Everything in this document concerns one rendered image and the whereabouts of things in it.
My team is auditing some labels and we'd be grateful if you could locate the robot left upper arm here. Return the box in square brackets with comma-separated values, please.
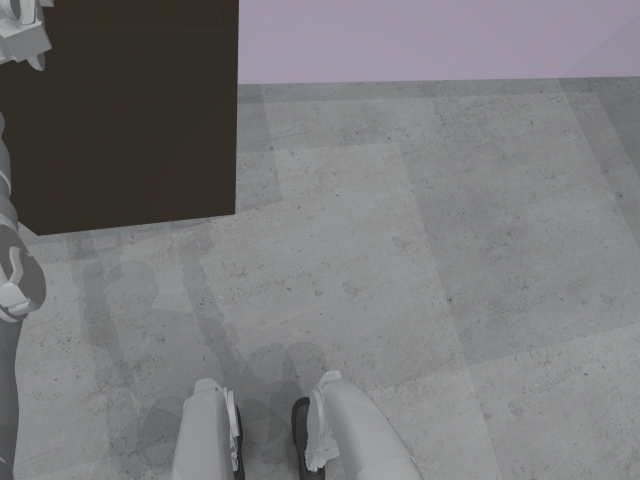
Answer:
[0, 223, 46, 480]

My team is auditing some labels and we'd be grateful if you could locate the drawer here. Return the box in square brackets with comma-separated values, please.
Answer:
[41, 0, 220, 29]

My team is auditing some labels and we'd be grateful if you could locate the robot right shin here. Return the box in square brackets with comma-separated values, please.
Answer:
[304, 371, 341, 470]

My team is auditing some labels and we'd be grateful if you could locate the cabinet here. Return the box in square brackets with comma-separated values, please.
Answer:
[0, 0, 239, 236]

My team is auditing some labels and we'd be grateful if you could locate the left robot hand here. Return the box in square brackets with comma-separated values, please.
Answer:
[0, 0, 52, 71]

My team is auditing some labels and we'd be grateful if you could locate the left robot thigh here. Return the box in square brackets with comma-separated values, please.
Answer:
[170, 387, 239, 480]

